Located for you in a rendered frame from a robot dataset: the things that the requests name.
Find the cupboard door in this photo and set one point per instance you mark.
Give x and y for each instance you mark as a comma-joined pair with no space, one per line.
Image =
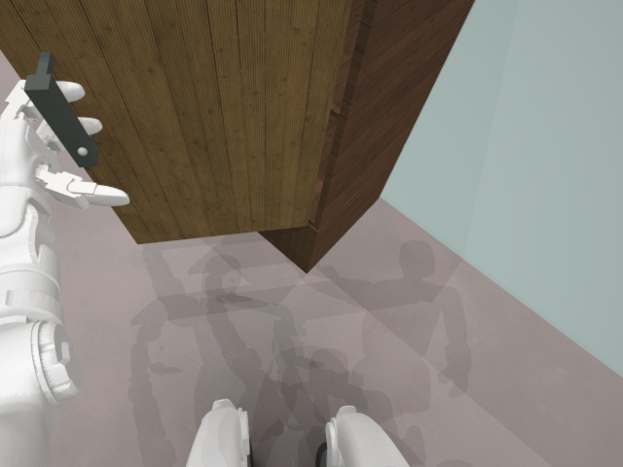
213,112

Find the robot left hand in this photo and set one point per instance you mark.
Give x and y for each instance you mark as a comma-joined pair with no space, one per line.
22,151

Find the robot thigh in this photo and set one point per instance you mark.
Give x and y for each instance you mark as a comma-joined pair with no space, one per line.
356,440
222,439

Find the robot left upper arm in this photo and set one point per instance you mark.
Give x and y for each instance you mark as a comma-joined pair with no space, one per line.
39,372

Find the handle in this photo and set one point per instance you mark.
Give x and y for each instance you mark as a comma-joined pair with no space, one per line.
47,97

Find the robot left thigh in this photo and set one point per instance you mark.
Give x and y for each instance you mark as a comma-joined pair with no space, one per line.
222,439

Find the robot right thigh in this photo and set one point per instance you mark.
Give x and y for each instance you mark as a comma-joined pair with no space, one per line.
356,440

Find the left robot forearm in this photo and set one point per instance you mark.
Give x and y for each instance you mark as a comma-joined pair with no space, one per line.
29,267

